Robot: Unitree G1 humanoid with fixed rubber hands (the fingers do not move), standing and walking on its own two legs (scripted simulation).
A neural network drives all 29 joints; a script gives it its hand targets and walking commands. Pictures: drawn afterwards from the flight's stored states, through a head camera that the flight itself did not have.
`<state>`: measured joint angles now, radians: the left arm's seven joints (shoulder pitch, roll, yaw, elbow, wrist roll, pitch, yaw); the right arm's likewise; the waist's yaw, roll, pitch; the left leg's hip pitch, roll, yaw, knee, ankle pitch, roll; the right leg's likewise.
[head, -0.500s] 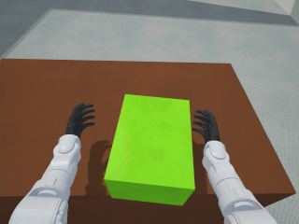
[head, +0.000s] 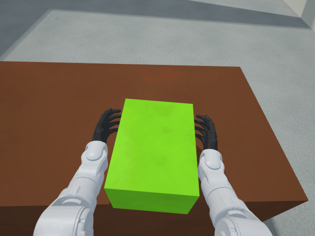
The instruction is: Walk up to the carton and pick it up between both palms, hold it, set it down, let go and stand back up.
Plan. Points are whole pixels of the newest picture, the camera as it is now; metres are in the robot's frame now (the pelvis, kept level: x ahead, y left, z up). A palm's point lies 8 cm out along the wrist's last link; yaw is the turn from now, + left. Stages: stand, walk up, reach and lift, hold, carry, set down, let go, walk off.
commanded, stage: reach and lift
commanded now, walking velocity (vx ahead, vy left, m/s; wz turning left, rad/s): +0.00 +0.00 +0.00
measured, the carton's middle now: (154, 153) +0.35 +0.01 -0.01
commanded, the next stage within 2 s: none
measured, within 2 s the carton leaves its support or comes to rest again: leaves its support in 0.12 s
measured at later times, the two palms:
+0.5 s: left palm (89, 140) +0.36 +0.19 +0.03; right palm (198, 142) +0.36 -0.10 +0.04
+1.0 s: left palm (92, 136) +0.37 +0.18 +0.04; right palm (202, 140) +0.36 -0.11 +0.05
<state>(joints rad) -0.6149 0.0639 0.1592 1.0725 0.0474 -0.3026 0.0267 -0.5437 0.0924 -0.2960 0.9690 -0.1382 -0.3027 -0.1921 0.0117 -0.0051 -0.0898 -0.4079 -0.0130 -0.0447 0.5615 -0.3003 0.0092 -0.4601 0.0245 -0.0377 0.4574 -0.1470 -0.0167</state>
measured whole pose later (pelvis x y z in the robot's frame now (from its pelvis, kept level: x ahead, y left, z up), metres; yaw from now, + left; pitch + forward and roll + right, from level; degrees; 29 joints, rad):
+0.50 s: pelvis +0.01 +0.02 +0.01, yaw +0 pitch +6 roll -3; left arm -0.54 0.05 0.16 1.04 0.05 -0.31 0.07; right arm -0.52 0.11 -0.28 0.97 -0.15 -0.29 -0.18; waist 0.01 0.01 -0.08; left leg -0.33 -0.01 -0.05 0.54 -0.30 0.02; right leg -0.34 0.02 -0.04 0.35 -0.11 0.00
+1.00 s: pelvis +0.01 +0.02 +0.01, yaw +0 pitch +6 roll -3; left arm -0.53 0.04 0.16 0.96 0.05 -0.26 0.08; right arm -0.51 0.11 -0.28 0.89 -0.14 -0.23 -0.17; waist 0.00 0.04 -0.08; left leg -0.33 -0.01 -0.05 0.52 -0.30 0.02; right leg -0.34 0.02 -0.04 0.35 -0.11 0.00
